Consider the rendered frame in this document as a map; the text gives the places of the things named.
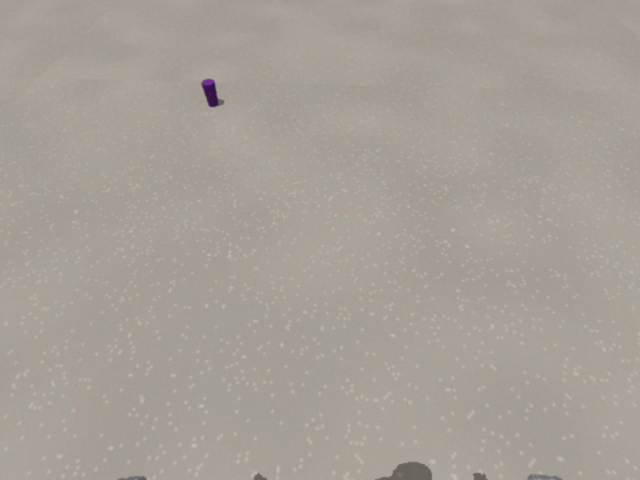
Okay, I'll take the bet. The cup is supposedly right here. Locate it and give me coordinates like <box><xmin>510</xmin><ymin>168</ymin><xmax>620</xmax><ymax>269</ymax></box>
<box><xmin>202</xmin><ymin>79</ymin><xmax>218</xmax><ymax>107</ymax></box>

